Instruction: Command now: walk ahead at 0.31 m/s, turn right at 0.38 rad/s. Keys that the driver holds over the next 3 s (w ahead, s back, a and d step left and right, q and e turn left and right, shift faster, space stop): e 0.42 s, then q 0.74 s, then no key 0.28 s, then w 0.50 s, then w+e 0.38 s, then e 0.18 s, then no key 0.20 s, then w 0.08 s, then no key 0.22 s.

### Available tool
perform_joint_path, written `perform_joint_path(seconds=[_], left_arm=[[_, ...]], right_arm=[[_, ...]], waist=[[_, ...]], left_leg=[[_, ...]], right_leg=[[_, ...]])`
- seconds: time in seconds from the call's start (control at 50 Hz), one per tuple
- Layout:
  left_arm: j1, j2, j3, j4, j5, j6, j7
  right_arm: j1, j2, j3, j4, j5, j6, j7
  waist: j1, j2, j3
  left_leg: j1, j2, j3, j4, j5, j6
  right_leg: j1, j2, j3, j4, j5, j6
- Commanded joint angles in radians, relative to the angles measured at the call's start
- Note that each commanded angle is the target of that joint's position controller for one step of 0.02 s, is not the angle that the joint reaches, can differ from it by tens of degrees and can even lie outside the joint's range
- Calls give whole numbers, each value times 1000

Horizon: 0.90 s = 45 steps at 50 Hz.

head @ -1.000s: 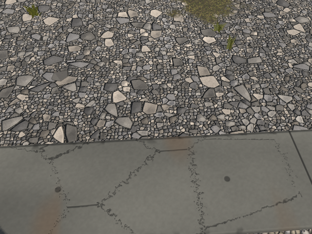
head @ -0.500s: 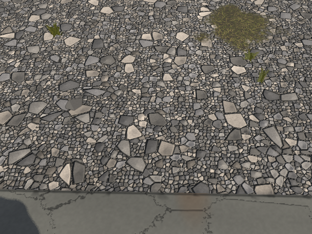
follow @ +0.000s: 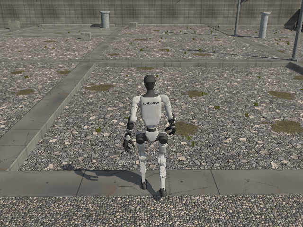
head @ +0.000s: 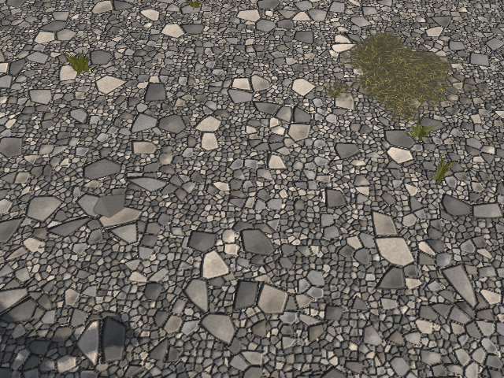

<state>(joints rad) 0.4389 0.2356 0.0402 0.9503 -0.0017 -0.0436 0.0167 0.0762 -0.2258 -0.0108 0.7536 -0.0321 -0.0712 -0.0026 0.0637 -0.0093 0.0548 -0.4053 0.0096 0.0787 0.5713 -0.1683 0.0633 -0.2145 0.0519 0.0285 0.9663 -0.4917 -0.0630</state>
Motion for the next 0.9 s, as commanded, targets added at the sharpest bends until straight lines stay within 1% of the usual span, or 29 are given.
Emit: perform_joint_path(seconds=[0.02,0.04,0.06,0.1,0.14,0.2,0.26,0.34,0.38,0.4,0.42,0.44,0.46,0.48,0.5,0.52,0.54,0.56,0.58,0.6,0.66,0.7,0.74,0.8,0.82,0.84,0.86,0.88,0.9], left_arm=[[14,93,34,-74,5,10,4],[5,89,40,-75,13,26,-3],[23,80,43,-74,19,45,-8],[19,65,47,-89,14,67,-13],[-18,61,48,-111,15,83,-13],[-113,48,38,-163,24,94,-23],[-195,35,23,-210,25,96,-39],[-251,69,27,-258,26,104,-44],[-252,76,30,-274,24,100,-41],[-224,71,31,-272,24,91,-38],[-172,99,40,-260,30,74,-29],[-136,216,62,-275,44,61,-15],[-103,266,83,-269,1,69,-8],[-82,200,62,-258,-8,71,-4],[-141,129,35,-253,4,71,7],[-215,76,13,-255,17,73,14],[-264,52,2,-257,14,68,21],[-280,34,-8,-253,20,62,22],[-278,39,-10,-247,23,55,22],[-282,64,-5,-243,24,51,22],[-264,119,14,-234,19,60,20],[-256,128,22,-232,22,72,18],[-259,128,26,-232,23,75,18],[-274,137,35,-230,21,77,22],[-290,144,39,-230,17,79,24],[-301,150,45,-228,12,83,27],[-288,132,46,-225,11,88,25],[-292,62,31,-274,2,90,22],[-389,86,29,-300,19,98,29]], right_arm=[[187,-108,-37,4,16,0,-9],[170,-86,-30,4,17,-3,-12],[160,-83,-31,7,21,-7,-15],[177,-99,-36,13,20,-14,-18],[178,-110,-40,15,17,-11,-22],[183,-107,-40,20,19,6,-30],[195,-131,-48,21,18,21,-29],[206,-172,-64,13,12,51,-21],[205,-180,-72,10,15,67,-24],[201,-182,-75,10,18,77,-27],[241,-173,-77,20,15,86,-27],[284,-95,-56,-18,18,90,-20],[198,-89,-48,-68,25,110,-27],[161,-121,-52,-57,21,121,-28],[148,-96,-49,-46,35,121,-25],[164,-82,-45,-21,41,119,-25],[187,-91,-48,-3,26,124,-23],[234,-92,-49,26,18,131,-17],[251,-89,-48,37,22,136,-11],[249,-89,-48,36,26,139,-6],[196,-91,-47,11,26,146,2],[171,-98,-48,-7,25,147,6],[167,-97,-49,-18,25,145,5],[199,-85,-47,-25,29,135,9],[230,-77,-46,-21,29,131,11],[264,-77,-46,-15,27,125,15],[275,-115,-52,-20,14,114,15],[263,-251,-85,-48,9,107,9],[315,-298,-105,-35,8,108,-4]], waist=[[-74,71,-106],[-56,96,-86],[-35,123,-77],[-15,117,-96],[-7,115,-95],[-20,130,-71],[-47,133,-68],[-74,141,-74],[-79,138,-77],[-61,109,-92],[-40,5,-131],[-54,-255,-184],[10,-313,-202],[15,-148,-185],[-17,-118,-131],[-60,-79,-97],[-83,-93,-86],[-98,-85,-105],[-100,-75,-111],[-99,-74,-107],[-65,-93,-91],[-49,-104,-76],[-46,-105,-72],[-62,-96,-97],[-83,-90,-107],[-108,-72,-103],[-109,30,-73],[-83,277,-33],[-148,257,3]], left_leg=[[362,349,-305,-237,542,143],[303,312,-228,-255,573,119],[259,295,-174,-267,637,110],[228,283,-97,-265,742,108],[218,280,-40,-269,715,115],[216,262,30,-267,618,113],[200,270,72,-247,542,120],[225,315,62,-181,405,118],[242,336,51,-121,322,98],[230,324,70,-47,267,69],[191,273,103,106,161,14],[13,166,153,390,-220,-48],[-171,-7,54,553,-527,-83],[-179,38,-39,609,-471,-91],[-156,43,-64,596,-402,-88],[-103,61,-91,519,-331,-84],[-53,53,-88,473,-282,-82],[12,29,-92,445,-257,-80],[49,10,-104,397,-255,-79],[63,-1,-103,354,-256,-77],[56,-4,-77,277,-269,-73],[43,-1,-60,259,-291,-69],[44,1,-43,238,-310,-59],[97,-5,-16,147,-301,-32],[148,-12,-3,66,-253,-17],[215,-15,-12,-62,-160,4],[249,47,-157,-229,-121,32],[279,318,-568,-316,70,127],[217,381,-626,-345,206,230]], right_leg=[[-345,-72,31,265,44,4],[-315,-88,24,234,71,14],[-283,-85,9,232,91,27],[-258,-68,3,225,152,32],[-285,-67,-8,192,212,36],[-308,-86,-36,36,307,40],[-240,-84,-79,-118,337,32],[-190,-69,-111,-215,203,14],[-154,-65,-112,-293,138,-3],[-87,-53,-119,-390,173,-15],[21,-70,-40,-521,293,-38],[167,-344,303,-596,654,-105],[167,-471,462,-634,859,-295],[162,-440,370,-644,848,-300],[103,-385,273,-653,798,-265],[49,-322,185,-673,737,-205],[22,-283,123,-679,738,-170],[10,-261,71,-675,773,-151],[8,-258,44,-672,773,-137],[14,-258,30,-669,743,-130],[26,-284,48,-674,527,-143],[16,-305,68,-679,408,-161],[9,-323,78,-678,366,-172],[10,-336,65,-638,398,-161],[-7,-327,42,-608,405,-139],[-52,-309,7,-563,385,-95],[-128,-253,-53,-439,280,-25],[-349,-65,-172,-219,22,66],[-409,-16,-65,-36,-116,74]])
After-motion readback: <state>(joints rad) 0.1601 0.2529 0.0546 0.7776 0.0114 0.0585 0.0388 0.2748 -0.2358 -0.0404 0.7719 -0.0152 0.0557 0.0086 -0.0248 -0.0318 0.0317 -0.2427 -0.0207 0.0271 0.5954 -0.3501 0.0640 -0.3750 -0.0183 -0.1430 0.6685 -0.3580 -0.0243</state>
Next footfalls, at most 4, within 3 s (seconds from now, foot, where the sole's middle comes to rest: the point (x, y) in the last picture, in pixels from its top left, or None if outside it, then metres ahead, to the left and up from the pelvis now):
0.42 right None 0.14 -0.11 -0.76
0.86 left None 0.09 0.09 -0.76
1.36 right None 0.09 -0.10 -0.76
1.78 left None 0.10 0.10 -0.76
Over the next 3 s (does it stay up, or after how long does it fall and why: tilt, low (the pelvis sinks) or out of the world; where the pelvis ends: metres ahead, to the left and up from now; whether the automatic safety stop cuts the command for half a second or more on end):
stays up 0.59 0.07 -0.16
